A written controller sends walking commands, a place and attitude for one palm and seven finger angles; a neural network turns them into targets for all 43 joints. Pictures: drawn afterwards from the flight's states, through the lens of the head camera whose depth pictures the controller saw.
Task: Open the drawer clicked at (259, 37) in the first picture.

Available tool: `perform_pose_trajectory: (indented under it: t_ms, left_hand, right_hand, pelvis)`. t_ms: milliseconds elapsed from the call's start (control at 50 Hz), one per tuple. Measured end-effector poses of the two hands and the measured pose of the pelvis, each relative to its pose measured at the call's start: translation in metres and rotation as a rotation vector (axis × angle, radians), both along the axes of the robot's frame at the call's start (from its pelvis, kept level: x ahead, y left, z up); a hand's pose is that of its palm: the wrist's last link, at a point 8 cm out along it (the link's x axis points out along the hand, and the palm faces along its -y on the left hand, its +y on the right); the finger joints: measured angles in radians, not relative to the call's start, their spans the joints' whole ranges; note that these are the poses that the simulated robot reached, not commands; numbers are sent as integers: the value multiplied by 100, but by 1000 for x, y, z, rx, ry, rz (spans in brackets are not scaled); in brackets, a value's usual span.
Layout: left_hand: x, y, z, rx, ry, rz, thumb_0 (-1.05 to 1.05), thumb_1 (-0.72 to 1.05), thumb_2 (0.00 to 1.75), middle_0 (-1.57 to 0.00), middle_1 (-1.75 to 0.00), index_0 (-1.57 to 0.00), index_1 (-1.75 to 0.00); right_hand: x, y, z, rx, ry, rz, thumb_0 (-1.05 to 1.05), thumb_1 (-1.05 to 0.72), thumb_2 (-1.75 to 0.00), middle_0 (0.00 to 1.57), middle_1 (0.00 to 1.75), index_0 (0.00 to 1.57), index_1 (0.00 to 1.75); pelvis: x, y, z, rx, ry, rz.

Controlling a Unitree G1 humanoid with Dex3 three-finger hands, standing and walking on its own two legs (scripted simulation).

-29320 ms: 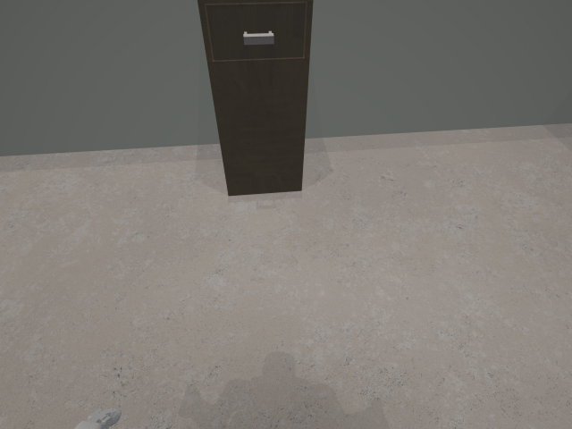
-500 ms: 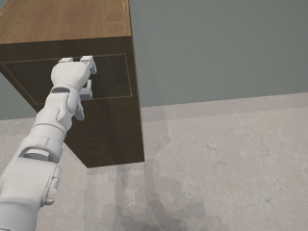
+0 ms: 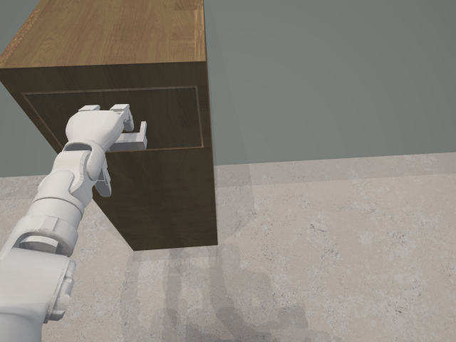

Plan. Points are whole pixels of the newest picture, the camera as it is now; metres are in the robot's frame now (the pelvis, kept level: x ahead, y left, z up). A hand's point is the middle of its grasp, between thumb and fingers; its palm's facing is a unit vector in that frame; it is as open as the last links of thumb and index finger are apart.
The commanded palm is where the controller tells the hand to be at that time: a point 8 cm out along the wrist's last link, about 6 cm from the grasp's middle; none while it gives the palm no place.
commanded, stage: lower the fingers behind the handle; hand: left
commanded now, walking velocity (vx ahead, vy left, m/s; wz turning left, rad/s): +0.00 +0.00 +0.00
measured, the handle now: (122, 134) +0.53 +0.23 +0.03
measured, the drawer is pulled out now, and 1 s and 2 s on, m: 0.00 0.00 0.00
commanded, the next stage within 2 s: lift the fingers back up to retry in 1.44 s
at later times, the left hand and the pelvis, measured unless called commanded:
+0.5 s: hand (117, 153) +0.47 +0.22 +0.04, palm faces -0.09 -0.03 -1.00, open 13.9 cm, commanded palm +0.44 +0.23 +0.09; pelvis -0.01 +0.01 -0.01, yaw -1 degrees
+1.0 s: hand (118, 153) +0.47 +0.22 +0.03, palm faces -0.03 +0.03 -1.00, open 13.8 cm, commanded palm +0.45 +0.22 +0.06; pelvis -0.02 +0.01 -0.02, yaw -1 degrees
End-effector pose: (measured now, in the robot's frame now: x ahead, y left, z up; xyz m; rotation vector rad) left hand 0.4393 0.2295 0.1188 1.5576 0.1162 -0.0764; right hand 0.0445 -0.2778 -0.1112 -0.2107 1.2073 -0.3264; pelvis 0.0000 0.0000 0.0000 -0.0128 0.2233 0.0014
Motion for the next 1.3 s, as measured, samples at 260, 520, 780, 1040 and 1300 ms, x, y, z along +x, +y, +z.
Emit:
perform_pose_trajectory:
  t_ms: [260,520,780,1040,1300]
  left_hand:
    - [9,-6,-8,25,-162,40,0,-49,30,-32,-120,-32,-120]
    - [9,-7,-25,-16,-39,15,0,-49,30,-32,-120,-31,-120]
    - [8,-8,-35,5,-146,29,0,-49,30,-35,-124,-32,-125]
    - [11,-13,-32,48,-88,77,0,-49,30,-34,-123,-29,-129]
    - [11,-12,-33,45,-98,62,0,-49,30,-33,-126,-29,-129]
  right_hand:
    - [-3,24,-18,67,7,13,1,-91,-90,20,30,20,30]
    - [-38,34,-16,61,62,-46,1,-90,-90,20,30,20,30]
    - [-43,20,-19,31,90,-18,1,-91,-90,20,30,20,30]
    - [-52,25,-23,43,62,-18,0,-91,-90,20,30,20,30]
    - [-87,15,-29,17,116,-40,1,-91,-90,20,30,20,30]
  pelvis:
    - [-8,11,-10,-5,52,-4]
    - [-6,14,-9,-5,45,-23]
    - [-15,15,-17,-12,86,-7]
    - [-28,9,-21,-8,89,-5]
    - [-41,5,-31,-8,115,-6]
